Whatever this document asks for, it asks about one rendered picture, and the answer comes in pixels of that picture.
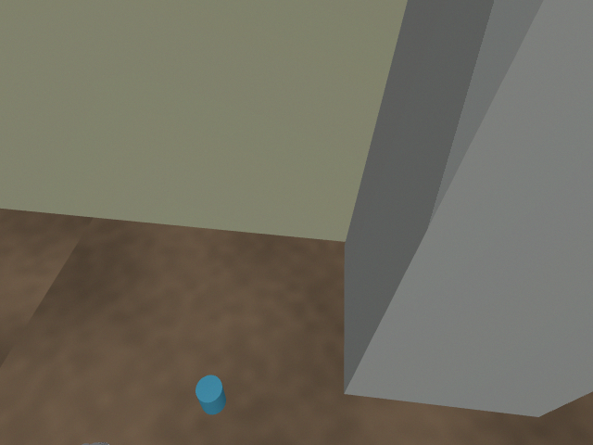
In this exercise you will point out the can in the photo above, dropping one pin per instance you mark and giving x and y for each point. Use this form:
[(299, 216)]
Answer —
[(210, 393)]

